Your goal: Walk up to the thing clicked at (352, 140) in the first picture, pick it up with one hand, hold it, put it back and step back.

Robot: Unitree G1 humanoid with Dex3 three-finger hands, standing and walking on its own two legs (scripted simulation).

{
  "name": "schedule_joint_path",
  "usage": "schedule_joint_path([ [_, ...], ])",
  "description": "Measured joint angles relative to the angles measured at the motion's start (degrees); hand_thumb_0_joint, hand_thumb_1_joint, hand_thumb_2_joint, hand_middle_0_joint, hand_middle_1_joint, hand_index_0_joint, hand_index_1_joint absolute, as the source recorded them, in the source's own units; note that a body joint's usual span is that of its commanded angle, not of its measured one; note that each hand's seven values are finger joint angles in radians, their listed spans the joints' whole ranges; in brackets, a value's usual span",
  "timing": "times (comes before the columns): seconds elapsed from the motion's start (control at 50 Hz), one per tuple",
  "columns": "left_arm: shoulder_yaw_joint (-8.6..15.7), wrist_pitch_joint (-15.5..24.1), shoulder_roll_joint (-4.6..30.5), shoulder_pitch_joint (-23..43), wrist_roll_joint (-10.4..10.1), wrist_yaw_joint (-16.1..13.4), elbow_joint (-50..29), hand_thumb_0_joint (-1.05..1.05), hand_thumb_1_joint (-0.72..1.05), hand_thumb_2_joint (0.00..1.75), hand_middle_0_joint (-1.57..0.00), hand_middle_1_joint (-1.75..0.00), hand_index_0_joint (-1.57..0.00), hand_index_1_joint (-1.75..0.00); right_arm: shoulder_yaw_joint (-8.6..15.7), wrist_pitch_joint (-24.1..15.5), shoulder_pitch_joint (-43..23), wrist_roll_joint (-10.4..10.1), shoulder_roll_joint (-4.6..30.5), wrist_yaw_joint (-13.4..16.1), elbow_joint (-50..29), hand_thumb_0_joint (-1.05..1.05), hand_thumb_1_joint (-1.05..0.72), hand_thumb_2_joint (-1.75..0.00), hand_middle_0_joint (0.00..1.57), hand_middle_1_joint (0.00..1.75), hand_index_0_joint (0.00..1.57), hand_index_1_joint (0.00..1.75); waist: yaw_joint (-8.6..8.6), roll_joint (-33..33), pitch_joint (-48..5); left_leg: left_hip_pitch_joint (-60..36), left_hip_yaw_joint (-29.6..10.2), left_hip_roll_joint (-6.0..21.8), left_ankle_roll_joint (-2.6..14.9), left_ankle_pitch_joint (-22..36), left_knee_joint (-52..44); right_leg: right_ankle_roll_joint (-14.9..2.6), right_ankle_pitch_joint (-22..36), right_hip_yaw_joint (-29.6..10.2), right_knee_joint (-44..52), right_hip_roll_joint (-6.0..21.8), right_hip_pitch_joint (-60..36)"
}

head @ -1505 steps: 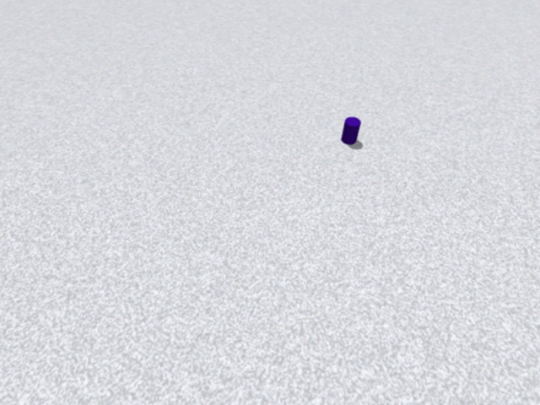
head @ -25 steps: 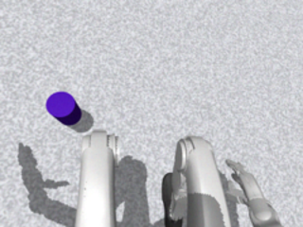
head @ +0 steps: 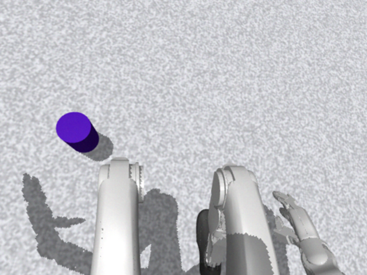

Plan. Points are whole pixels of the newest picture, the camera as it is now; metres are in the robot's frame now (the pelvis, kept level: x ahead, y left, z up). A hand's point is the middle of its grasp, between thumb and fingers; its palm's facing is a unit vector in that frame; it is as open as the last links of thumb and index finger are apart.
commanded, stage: go down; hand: left
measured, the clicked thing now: (79, 133) +0.42 +0.30 -0.30
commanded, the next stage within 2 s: none
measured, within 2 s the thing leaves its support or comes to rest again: neither
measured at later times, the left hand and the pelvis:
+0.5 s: hand out of the picture +0.30 +0.48 +0.04, palm faces +0.43 -0.90 -0.06, open 17.5 cm; pelvis +0.00 +0.00 +0.00, yaw +0 degrees
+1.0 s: hand out of the picture +0.30 +0.48 +0.04, palm faces +0.43 -0.90 -0.07, open 17.4 cm; pelvis +0.00 +0.00 +0.00, yaw +0 degrees
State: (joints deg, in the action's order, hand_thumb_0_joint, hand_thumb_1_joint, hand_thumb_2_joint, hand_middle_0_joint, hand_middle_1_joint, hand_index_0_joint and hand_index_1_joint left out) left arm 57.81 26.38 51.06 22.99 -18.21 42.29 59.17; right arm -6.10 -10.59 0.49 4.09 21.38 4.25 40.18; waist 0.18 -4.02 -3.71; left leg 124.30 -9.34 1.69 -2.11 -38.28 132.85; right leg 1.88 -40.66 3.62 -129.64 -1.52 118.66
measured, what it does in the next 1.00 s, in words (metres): stands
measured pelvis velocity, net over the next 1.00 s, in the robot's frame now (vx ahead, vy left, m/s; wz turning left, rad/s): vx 0.00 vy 0.00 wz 0.00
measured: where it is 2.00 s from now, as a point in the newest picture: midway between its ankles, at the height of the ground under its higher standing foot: (166, 256)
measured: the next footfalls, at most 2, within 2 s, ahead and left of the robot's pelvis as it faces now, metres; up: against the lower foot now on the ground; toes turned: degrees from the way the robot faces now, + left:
none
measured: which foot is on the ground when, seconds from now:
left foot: down 0.00-1.00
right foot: down 0.00-1.00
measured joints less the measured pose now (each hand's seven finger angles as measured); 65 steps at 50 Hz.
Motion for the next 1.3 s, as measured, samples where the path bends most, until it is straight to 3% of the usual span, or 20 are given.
schedule_joint_path([
  [0.26,-0.12,-1.42,0.37,1.35,-0.84,1.55,-0.43,-0.01,-0.53,0.16,0.0,-0.11,0.0,-0.05,-0.38,0.03,0.21,-0.27,-0.02,0.11,0.0,0.01,-0.87,-0.88,0.21,0.3,0.21,0.3,0.4,-0.15,-0.12,0.1,-0.29,-0.17,-0.14,-0.19,0.18,0.09,-0.27,0.25,-0.11,0.11,-0.06],
  [1.08,-0.5,-1.92,0.11,2.1,-1.01,1.02,-0.56,-0.01,-0.51,0.15,0.0,-0.1,0.0,-0.04,-0.25,0.12,0.69,-0.53,0.15,-0.35,-0.27,0.01,-0.86,-0.88,0.21,0.3,0.21,0.3,0.79,0.36,-0.26,0.23,-0.15,-0.15,-0.15,-0.32,0.07,0.0,-0.41,0.13,-0.08,0.08,0.14],
  [1.3,-0.25,-2.11,0.38,2.83,0.02,0.02,-0.1,-0.01,-0.51,0.15,-0.01,-0.11,-0.01,-0.04,-0.38,0.35,0.61,-0.28,0.2,-0.37,-0.48,0.01,-0.86,-0.88,0.21,0.3,0.21,0.3,0.86,0.28,-0.08,0.13,-0.24,-0.08,-0.38,-0.21,0.13,-0.12,-0.21,0.18,-0.29,-0.01,0.3],
])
